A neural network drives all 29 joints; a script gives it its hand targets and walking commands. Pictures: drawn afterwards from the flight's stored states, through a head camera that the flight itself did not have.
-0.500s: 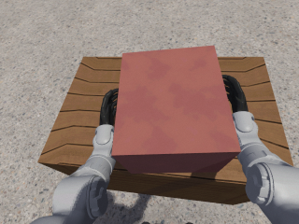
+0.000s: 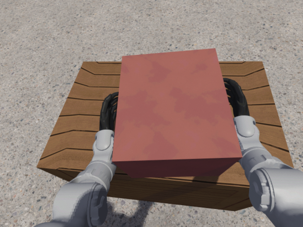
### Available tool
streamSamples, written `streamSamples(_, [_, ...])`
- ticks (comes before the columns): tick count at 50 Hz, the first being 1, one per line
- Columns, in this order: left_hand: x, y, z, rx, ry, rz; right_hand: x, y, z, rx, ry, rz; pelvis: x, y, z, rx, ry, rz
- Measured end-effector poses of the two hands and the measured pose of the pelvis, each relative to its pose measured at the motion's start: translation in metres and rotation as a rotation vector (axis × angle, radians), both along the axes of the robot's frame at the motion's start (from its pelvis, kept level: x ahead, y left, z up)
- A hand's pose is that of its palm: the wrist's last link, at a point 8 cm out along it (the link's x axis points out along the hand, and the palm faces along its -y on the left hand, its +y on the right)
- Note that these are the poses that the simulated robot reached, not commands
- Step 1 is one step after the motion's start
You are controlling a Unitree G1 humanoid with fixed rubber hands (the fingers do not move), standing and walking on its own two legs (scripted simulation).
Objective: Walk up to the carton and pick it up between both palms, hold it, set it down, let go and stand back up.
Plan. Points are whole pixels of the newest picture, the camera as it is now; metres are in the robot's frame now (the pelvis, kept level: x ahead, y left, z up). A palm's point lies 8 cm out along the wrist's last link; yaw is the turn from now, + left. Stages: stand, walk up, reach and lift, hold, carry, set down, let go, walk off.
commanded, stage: reach and lift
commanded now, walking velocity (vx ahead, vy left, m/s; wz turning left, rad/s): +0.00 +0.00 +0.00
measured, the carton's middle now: (171, 116) +0.43 +0.01 -0.01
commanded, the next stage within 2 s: none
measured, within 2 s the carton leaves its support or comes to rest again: leaves its support in 0.34 s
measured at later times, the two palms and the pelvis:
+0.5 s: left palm (98, 135) +0.35 +0.19 +0.04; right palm (238, 114) +0.40 -0.16 +0.06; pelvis +0.00 +0.00 +0.00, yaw +3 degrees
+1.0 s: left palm (76, 107) +0.36 +0.20 +0.15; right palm (252, 90) +0.39 -0.15 +0.16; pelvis -0.01 +0.01 +0.02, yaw +4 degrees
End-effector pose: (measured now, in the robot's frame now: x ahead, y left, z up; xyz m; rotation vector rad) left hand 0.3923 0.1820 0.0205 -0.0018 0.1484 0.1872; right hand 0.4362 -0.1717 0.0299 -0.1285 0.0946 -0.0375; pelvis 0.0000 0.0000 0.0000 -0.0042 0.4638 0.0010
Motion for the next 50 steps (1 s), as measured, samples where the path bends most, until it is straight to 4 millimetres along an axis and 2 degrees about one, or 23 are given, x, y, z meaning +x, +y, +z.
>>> streamSamples(13, [-0.017,-0.001,-0.008,-0.035,0.050,0.020,-0.012,0.001,-0.001,-0.020,0.052,0.005,0.002,0.002,-0.002,-0.006,-0.021,0.011])
streamSamples(20, [-0.035,0.004,-0.004,-0.053,0.061,0.042,-0.025,0.008,0.009,0.000,0.065,0.012,0.000,0.001,-0.003,-0.010,-0.058,0.039])
streamSamples(24, [-0.043,0.010,0.010,-0.053,0.045,0.043,-0.034,0.014,0.025,0.042,0.053,0.004,-0.004,-0.001,-0.001,-0.009,-0.107,0.058])
streamSamples(28, [-0.045,0.014,0.033,-0.035,0.031,0.033,-0.039,0.018,0.048,0.085,0.042,-0.009,-0.009,-0.003,0.001,-0.006,-0.162,0.074])
streamSamples(36, [-0.035,0.015,0.094,0.039,0.031,-0.008,-0.039,0.017,0.104,0.117,0.041,-0.042,-0.018,-0.005,0.009,0.010,-0.277,0.086])
streamSamples(41, [-0.028,0.016,0.125,0.045,0.039,-0.034,-0.037,0.016,0.129,0.113,0.048,-0.057,-0.021,-0.003,0.014,0.018,-0.346,0.081])
streamSamples(45, [-0.027,0.019,0.135,0.043,0.039,-0.051,-0.038,0.018,0.137,0.105,0.048,-0.062,-0.020,0.000,0.016,0.019,-0.383,0.072])
streamSamples(50, [-0.033,0.022,0.131,0.042,0.048,-0.058,-0.045,0.020,0.132,0.093,0.056,-0.062,-0.015,0.005,0.018,0.016,-0.424,0.061])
